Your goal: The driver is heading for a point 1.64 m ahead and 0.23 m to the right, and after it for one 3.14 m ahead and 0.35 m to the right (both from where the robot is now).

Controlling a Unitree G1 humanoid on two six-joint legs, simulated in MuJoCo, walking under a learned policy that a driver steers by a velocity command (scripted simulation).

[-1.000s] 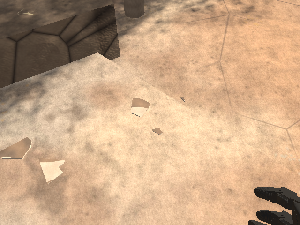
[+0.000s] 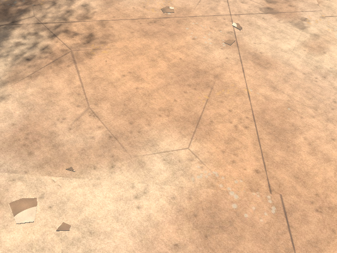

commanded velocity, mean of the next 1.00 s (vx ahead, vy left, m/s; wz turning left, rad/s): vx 0.33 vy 0.00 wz -0.42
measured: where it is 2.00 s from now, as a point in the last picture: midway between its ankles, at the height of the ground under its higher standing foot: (223, 199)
